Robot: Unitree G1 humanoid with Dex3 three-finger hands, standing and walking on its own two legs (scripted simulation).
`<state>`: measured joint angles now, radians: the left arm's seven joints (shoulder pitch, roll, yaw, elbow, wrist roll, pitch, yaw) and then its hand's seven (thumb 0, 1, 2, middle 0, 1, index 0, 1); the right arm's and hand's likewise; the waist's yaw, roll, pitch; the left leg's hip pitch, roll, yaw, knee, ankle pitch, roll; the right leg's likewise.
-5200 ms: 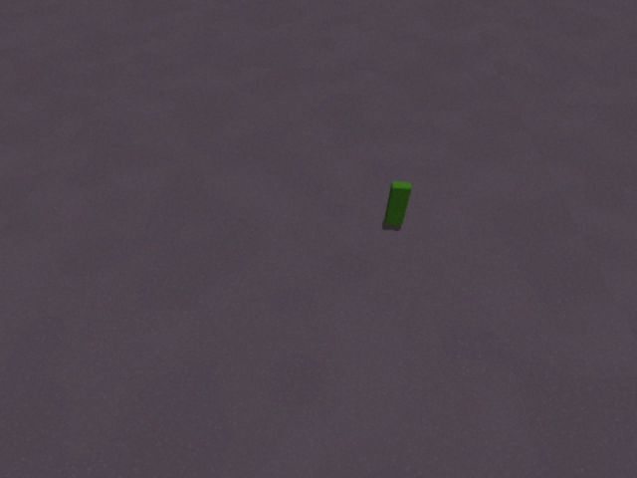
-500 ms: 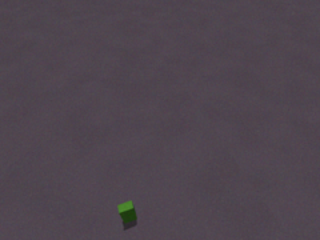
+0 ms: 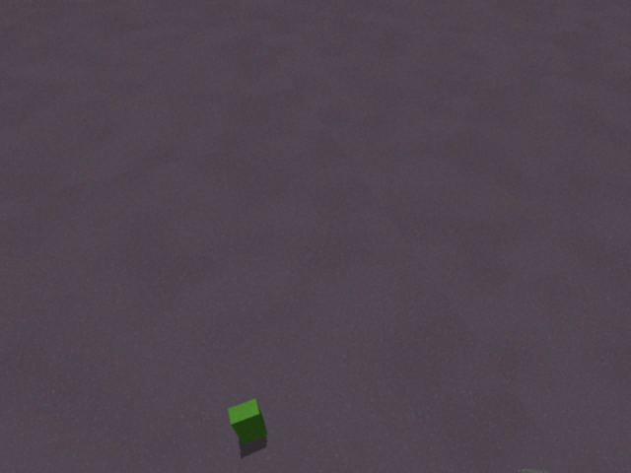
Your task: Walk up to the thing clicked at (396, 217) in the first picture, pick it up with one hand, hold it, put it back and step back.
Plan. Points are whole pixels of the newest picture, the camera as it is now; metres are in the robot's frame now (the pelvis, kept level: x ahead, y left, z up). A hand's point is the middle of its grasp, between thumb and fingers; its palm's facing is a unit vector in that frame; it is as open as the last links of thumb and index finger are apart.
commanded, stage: stand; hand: left
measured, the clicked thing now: (249, 422) +0.35 +0.19 -0.68
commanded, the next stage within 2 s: go down in 1.96 s
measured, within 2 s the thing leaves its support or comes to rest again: neither
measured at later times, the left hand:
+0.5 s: hand out of the picture +0.07 +0.25 -0.16, palm faces -0.03 -0.94 -0.34, open 7.3 cm
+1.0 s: hand out of the picture +0.08 +0.24 -0.16, palm faces -0.03 -0.94 -0.34, open 7.3 cm
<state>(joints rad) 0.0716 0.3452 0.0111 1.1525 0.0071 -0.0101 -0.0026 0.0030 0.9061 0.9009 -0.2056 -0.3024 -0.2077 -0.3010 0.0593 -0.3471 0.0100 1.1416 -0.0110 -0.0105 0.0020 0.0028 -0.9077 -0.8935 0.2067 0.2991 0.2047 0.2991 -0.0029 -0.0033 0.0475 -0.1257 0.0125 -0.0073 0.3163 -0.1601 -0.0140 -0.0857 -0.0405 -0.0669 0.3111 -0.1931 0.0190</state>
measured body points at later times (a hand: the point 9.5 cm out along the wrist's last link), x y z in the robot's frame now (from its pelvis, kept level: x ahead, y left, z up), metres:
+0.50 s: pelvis +0.00 -0.01 +0.00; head +0.01 -0.01 +0.45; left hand +0.07 +0.30 -0.13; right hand +0.07 -0.31 -0.14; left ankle +0.01 +0.13 -0.75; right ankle -0.02 -0.13 -0.75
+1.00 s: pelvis +0.00 -0.01 +0.00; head +0.01 -0.01 +0.45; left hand +0.08 +0.29 -0.13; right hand +0.07 -0.31 -0.13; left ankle +0.01 +0.13 -0.75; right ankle -0.02 -0.13 -0.75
